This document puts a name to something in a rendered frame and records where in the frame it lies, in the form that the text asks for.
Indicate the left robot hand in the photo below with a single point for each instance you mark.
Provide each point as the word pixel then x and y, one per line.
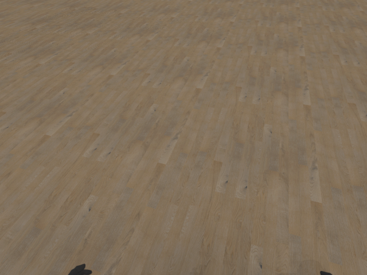
pixel 79 270

